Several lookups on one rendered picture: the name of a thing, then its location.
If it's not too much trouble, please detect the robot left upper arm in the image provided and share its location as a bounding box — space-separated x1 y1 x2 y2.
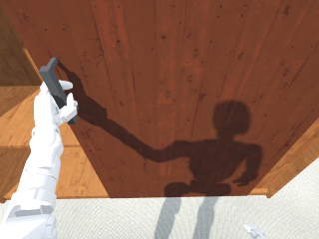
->
0 213 58 239

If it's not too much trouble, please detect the robot left forearm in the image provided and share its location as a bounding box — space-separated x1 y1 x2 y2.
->
0 123 64 232

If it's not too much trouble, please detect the handle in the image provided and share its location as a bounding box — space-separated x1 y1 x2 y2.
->
38 58 79 124

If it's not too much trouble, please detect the right robot hand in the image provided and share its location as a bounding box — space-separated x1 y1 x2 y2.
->
244 223 268 239

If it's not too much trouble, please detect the wardrobe door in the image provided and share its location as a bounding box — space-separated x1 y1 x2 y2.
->
0 0 319 199
254 118 319 189

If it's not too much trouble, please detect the left robot hand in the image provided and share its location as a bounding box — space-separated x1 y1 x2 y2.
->
34 80 78 126

